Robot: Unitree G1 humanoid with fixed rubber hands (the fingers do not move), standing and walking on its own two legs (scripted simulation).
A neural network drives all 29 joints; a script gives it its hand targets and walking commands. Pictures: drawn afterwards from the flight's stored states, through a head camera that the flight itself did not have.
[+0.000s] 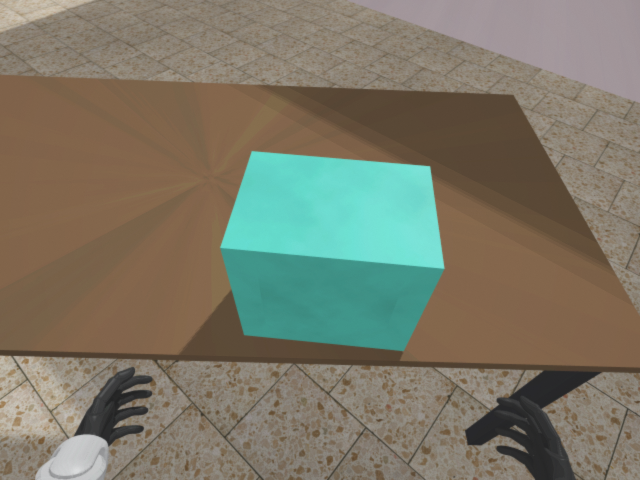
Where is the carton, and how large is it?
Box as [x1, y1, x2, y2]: [220, 151, 443, 350]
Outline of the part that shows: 252,151 220,247 244,334 403,350 443,270 442,254 429,166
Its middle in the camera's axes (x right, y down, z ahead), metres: +0.02 +0.02 +0.56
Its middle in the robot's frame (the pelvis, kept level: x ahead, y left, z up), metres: +0.41 +0.01 +0.02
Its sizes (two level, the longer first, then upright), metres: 0.248 0.173 0.220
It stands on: a table, 0.70 m high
